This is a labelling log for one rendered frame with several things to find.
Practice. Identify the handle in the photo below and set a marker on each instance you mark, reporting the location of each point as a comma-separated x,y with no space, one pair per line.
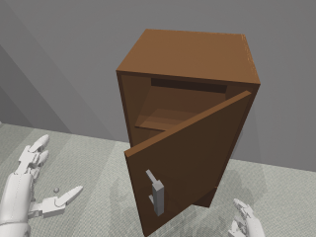
158,194

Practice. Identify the cupboard door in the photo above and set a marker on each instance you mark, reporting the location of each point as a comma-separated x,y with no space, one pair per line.
187,159

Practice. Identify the left robot forearm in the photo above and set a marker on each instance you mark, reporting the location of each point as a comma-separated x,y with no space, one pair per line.
15,229

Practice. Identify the robot right hand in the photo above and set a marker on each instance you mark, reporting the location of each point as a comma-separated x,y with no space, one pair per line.
251,227

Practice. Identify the robot left hand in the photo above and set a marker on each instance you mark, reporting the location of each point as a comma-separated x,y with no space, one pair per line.
16,203

